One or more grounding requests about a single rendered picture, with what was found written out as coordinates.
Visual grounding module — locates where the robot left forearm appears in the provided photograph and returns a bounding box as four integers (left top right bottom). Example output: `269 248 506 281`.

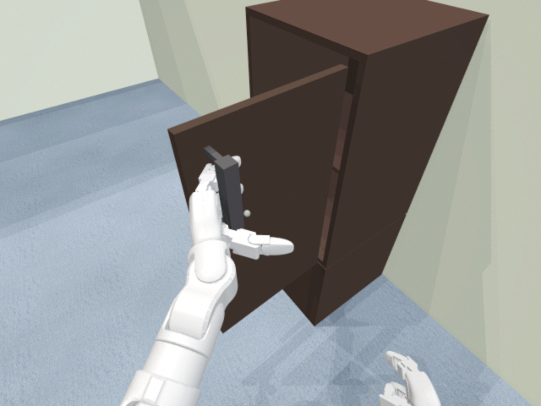
119 240 238 406

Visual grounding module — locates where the cupboard door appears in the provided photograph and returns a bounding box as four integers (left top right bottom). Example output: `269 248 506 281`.
167 64 348 333

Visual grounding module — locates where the robot left hand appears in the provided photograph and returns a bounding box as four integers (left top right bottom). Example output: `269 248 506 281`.
189 156 294 260

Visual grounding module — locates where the robot right hand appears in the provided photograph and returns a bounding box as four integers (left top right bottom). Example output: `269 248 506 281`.
380 351 441 406

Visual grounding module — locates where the handle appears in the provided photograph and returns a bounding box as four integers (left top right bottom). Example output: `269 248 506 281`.
204 145 244 231

